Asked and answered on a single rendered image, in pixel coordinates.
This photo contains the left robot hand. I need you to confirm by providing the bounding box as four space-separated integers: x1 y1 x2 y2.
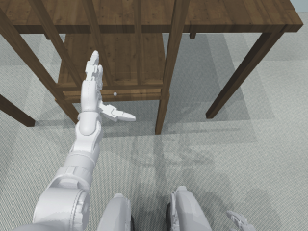
80 50 136 122

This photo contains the left robot thigh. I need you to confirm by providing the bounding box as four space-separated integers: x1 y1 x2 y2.
96 197 131 231

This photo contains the left robot upper arm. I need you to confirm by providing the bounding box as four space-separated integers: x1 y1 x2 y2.
12 187 90 231

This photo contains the table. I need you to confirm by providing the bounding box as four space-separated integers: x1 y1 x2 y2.
0 0 304 127

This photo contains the chair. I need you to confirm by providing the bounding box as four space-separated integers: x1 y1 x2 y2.
0 0 191 135

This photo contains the robot left forearm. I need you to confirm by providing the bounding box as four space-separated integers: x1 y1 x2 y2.
32 111 104 223

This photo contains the right robot hand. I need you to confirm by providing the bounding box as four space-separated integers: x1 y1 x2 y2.
226 210 256 231

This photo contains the robot right shin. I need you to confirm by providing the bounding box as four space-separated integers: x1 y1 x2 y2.
170 186 187 231

